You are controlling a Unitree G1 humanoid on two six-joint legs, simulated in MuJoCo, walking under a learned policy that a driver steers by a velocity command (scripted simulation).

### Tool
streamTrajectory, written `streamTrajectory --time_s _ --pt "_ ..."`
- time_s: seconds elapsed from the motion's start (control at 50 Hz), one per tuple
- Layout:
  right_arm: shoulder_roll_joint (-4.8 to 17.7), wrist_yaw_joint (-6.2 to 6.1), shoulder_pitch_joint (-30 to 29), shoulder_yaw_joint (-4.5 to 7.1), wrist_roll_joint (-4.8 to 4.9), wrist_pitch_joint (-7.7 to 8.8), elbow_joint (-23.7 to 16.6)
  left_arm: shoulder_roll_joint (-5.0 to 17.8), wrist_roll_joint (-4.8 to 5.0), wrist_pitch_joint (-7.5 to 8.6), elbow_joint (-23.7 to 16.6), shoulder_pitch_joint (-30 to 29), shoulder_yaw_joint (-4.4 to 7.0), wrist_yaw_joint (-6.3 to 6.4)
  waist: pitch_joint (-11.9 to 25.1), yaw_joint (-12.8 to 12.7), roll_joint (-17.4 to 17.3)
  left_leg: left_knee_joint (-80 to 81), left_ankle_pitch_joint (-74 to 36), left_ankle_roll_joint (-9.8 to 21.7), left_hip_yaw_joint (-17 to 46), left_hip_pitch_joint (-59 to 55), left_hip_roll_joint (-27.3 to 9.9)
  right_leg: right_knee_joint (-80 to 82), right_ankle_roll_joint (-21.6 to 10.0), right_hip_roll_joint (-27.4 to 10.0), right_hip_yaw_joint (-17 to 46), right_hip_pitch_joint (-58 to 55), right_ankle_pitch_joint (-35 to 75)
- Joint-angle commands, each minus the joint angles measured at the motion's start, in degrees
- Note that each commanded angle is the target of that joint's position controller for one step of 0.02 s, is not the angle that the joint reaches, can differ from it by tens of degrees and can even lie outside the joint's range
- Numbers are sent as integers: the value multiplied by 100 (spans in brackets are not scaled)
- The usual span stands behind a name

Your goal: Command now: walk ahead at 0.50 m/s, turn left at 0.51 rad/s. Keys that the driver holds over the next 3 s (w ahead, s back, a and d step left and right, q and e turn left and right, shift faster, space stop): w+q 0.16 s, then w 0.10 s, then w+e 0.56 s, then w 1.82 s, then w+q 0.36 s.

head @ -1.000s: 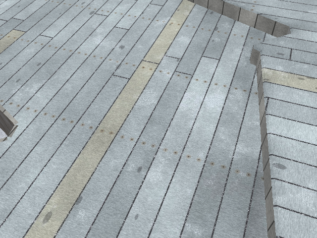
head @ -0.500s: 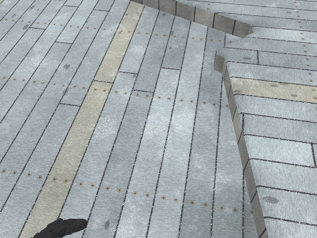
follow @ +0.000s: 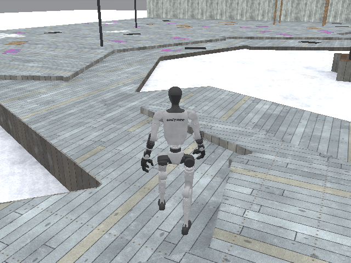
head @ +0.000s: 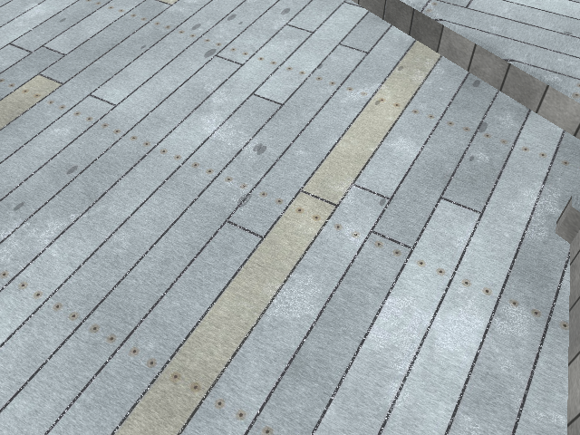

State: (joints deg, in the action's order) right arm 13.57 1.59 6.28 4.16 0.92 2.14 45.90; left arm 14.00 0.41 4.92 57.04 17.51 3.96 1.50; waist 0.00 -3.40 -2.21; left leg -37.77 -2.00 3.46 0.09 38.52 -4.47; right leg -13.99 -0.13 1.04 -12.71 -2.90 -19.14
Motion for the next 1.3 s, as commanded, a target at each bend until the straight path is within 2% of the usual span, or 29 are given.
streamTrajectory --time_s 0.02,0.08,0.1,0.12,0.14,0.16,0.18,0.22,0.32,0.42,0.52,0.58,0.62,0.64,0.66,0.68,0.7,0.72,0.76,0.84,0.94,1.04,1.1,1.14,1.16,1.18,1.2,1.24,1.3 --pt "315 123 -585 48 17 57 -694 1066 65 -58 -228 -75 236 37 -362 137 573 204 825 253 -370 29 190 -278 -689 -1834 320 -253 4317" --pt "910 107 1019 381 58 26 -391 1211 83 -148 -317 -264 263 82 598 1085 635 690 991 712 -690 -2532 857 -2714 -370 -1513 -19 250 5893" --pt "1491 -28 1866 572 54 -23 -219 1015 -61 -96 -455 -158 181 66 1204 1322 -180 729 832 1105 847 -4373 -91 -4613 -120 -1214 -70 1819 3756" --pt "1826 -34 1539 570 81 33 -369 297 -102 125 -754 213 -53 -56 1751 681 -1423 1740 1813 2296 4357 -6033 -1436 -6627 173 174 758 4263 -1173" --pt "1361 -32 1830 416 -24 62 -396 804 109 401 -837 -334 52 -179 2032 1071 -770 2168 2024 2132 4567 -6220 -1467 -6936 -22 -62 1884 4905 -1175" --pt "1059 -49 1608 341 -49 124 -376 893 250 495 -999 -810 71 -212 1331 1064 -546 2097 1517 1821 3599 -5690 -1244 -6721 -162 -325 1830 5202 -713" --pt "874 -33 1169 285 -20 176 -423 799 176 500 -932 -816 56 -177 820 740 147 2114 749 1581 2766 -4713 -1005 -6086 -189 -620 1776 4901 -274" --pt "548 -49 640 164 -66 213 -550 812 29 334 -828 -662 134 -129 518 371 212 2284 -221 1352 1980 -3493 -697 -5344 -93 -922 1723 4081 71" --pt "860 -152 922 221 -55 286 -339 495 -67 82 -966 -989 59 -109 162 334 52 2701 -1087 1258 1132 -2910 -571 -3919 175 -969 1508 4159 1151" --pt "866 -159 1171 201 -70 342 -98 403 52 105 -1091 -1695 -31 -201 -76 688 -104 2948 -339 807 386 -3024 -351 -2270 -42 -720 1298 3798 2953" --pt "899 -191 1396 219 -95 279 197 502 119 111 -1357 -2197 -60 -362 -396 832 -86 2719 -645 714 226 -4273 -835 -1808 -308 -534 1400 4434 2356" --pt "1033 -271 1220 249 -84 170 171 621 95 121 -1394 -1943 -17 -483 -115 587 -257 2012 -2605 523 -37 -4694 -912 -1742 -534 -229 1078 3939 1539" --pt "1127 -326 1004 246 -82 80 83 965 61 65 -1142 -834 180 -466 575 -36 -276 478 -4183 291 -360 -4465 -665 -1604 -774 228 736 2341 1413" --pt "1094 -369 979 204 -111 90 -36 1327 35 26 -968 105 330 -409 1114 -432 67 -1011 -3159 66 -487 -3328 -479 -1631 -1088 -250 1588 699 1717" --pt "439 -250 1599 -24 -228 244 -212 1867 64 17 -941 670 465 -375 1909 -152 1435 -3384 846 -413 -408 -778 600 -1443 -2245 -1710 4451 -1632 1060" --pt "561 -159 1384 -52 -140 448 -167 1459 104 -4 -911 801 328 -369 2291 -313 1355 -4118 3377 -357 516 307 918 -521 -2384 -1977 5915 -2265 277" --pt "887 -92 862 27 99 589 -336 1180 83 -16 -991 470 259 -335 1491 -382 1042 -4201 3002 -208 713 873 531 -370 -2032 -1793 5160 -1749 -33" --pt "913 -103 528 11 120 651 -436 1040 67 -19 -1140 35 212 -314 904 -239 517 -3794 2516 -152 608 809 257 -277 -1830 -1592 4496 -845 225" --pt "944 -191 399 97 -112 597 -491 817 6 -21 -1315 -498 112 -290 271 196 240 -2867 2103 -254 516 53 -53 15 -1682 -1232 3733 740 1243" --pt "702 -270 483 70 -166 394 -582 1023 12 -15 -1424 -538 161 -180 126 427 572 -1723 1553 -571 287 -368 -80 254 -1660 -922 3008 1697 2267" --pt "443 -198 -426 -53 -128 418 -774 992 81 -29 -1229 -17 145 -116 78 -42 658 246 -523 -617 142 -987 160 208 -1241 -601 2424 1871 1922" --pt "665 -62 -942 -23 -70 507 -1006 1035 76 -99 -1054 369 137 -110 -110 -211 663 939 -22 -360 234 -627 234 -297 -1192 -1113 2996 777 1834" --pt "831 -45 -364 46 -76 572 -906 1119 52 -178 -1063 259 164 -88 52 187 807 1296 517 -59 43 -1349 409 -945 -1012 -1137 3040 428 3121" --pt "1368 -106 1345 230 -180 593 -583 787 -52 -161 -1268 76 19 -102 1393 953 229 1067 92 568 1020 -4005 -535 -3251 -661 -457 2426 1470 2918" --pt "1764 -73 1893 358 -156 515 -347 376 58 -49 -1262 934 -101 -129 2094 729 -1465 1403 1161 1511 3383 -6014 -1671 -5234 -231 428 1884 3647 -98" --pt "1231 -55 1955 227 -12 470 -320 778 116 11 -1212 709 -52 -149 1860 888 -1198 1932 2369 1456 4187 -5976 -1796 -5879 -228 229 2217 4535 -1314" --pt "966 -71 1556 132 -13 444 -395 1073 171 43 -1355 115 35 -169 956 929 -614 2067 2554 1181 3458 -5258 -1571 -6063 -256 -53 2190 4868 -866" --pt "819 -53 975 48 -122 391 -471 905 35 53 -1527 -468 24 -167 140 670 46 2367 1515 1017 2419 -3894 -1129 -5487 -214 -484 1839 4652 -107" --pt "753 -23 852 10 -111 437 -413 666 13 -29 -1487 -208 19 -166 159 365 -305 2670 441 1005 1700 -3248 -813 -4825 -116 -715 1713 4053 193"
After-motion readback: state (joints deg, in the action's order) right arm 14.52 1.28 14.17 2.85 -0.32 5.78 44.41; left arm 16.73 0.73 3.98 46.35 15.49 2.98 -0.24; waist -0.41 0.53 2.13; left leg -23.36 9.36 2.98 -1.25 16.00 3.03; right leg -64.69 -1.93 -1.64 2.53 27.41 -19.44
